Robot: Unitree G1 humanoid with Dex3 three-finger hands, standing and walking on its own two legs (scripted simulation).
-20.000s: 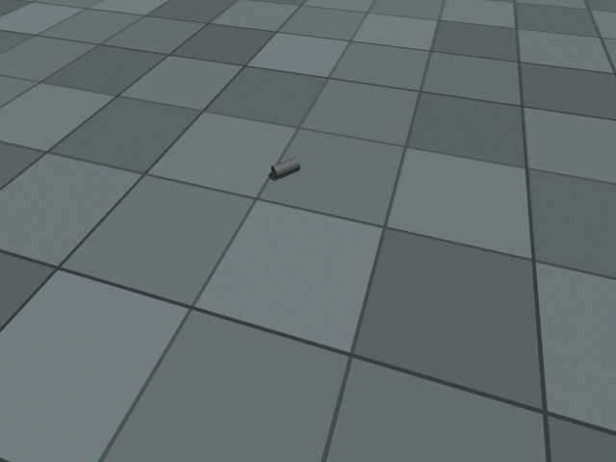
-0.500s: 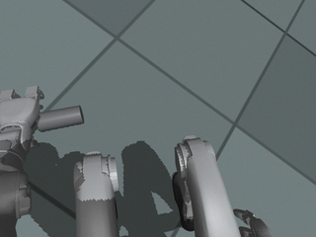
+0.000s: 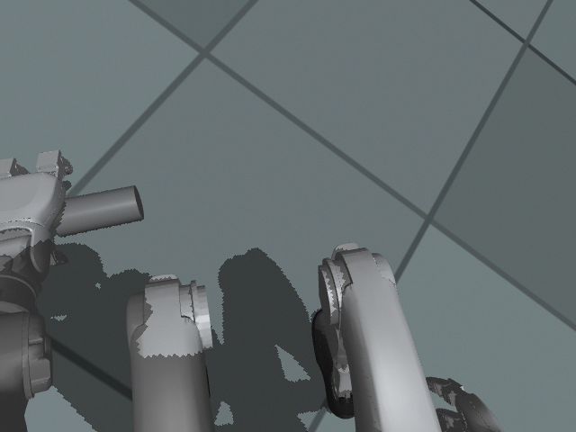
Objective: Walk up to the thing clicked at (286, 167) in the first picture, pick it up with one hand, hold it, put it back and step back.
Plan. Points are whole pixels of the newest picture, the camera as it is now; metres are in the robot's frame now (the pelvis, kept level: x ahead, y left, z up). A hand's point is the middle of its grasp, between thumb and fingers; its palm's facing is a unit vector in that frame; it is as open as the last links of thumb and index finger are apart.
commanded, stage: approach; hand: left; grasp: from above
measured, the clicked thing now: (99, 210) +0.46 +0.27 -0.30
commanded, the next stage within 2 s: close in in 0.84 s
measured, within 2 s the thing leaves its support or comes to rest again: neither
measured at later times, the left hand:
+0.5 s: hand (86, 171) +0.49 +0.25 -0.18, palm faces -0.38 -0.05 -0.92, open 14.1 cm
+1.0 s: hand (65, 196) +0.45 +0.28 -0.17, palm faces -0.41 -0.07 -0.91, open 13.9 cm
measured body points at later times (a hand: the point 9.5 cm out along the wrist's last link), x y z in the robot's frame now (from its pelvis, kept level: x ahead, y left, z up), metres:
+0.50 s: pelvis +0.00 +0.00 -0.01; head +0.24 +0.06 +0.36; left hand +0.51 +0.25 -0.13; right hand +0.02 -0.28 -0.10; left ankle +0.06 +0.13 -0.30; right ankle +0.10 -0.15 -0.30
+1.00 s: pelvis -0.01 +0.00 +0.00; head +0.22 +0.08 +0.38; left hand +0.47 +0.28 -0.12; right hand +0.08 -0.28 -0.10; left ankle +0.06 +0.13 -0.30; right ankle +0.10 -0.15 -0.30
